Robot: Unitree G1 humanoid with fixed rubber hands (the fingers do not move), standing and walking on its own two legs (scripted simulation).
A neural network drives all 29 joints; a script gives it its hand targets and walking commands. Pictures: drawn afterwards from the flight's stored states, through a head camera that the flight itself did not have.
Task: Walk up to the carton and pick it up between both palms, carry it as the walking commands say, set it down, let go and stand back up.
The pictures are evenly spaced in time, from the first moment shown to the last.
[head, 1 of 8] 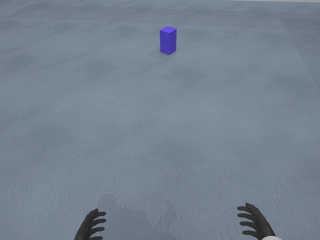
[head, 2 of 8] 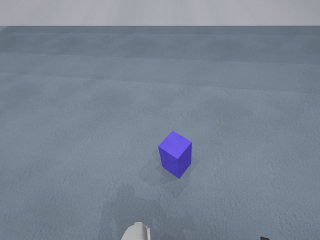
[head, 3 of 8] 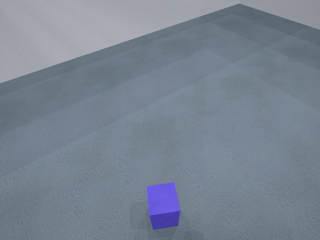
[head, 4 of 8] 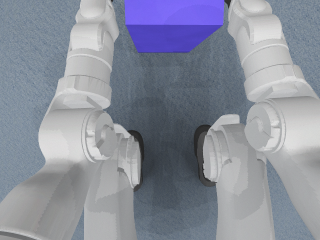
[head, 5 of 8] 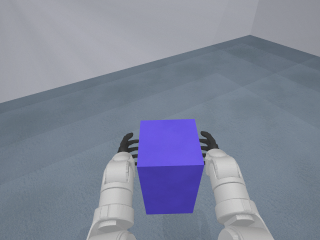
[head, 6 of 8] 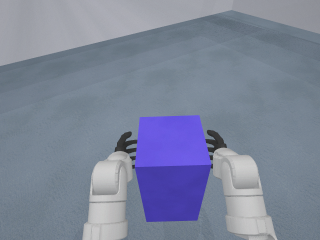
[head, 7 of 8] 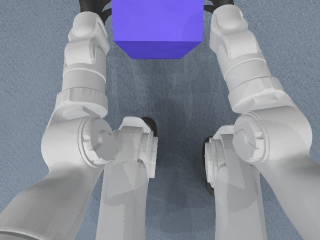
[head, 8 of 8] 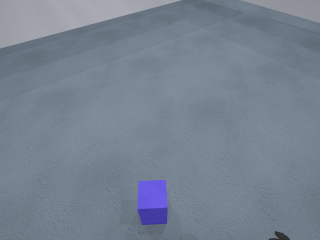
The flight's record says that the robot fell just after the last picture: no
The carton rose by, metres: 0.66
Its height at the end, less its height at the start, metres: +0.00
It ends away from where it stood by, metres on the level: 1.07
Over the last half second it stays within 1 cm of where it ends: yes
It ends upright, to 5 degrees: yes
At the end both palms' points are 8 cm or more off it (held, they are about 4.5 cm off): yes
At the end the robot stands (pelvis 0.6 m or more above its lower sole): yes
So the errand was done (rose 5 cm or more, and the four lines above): yes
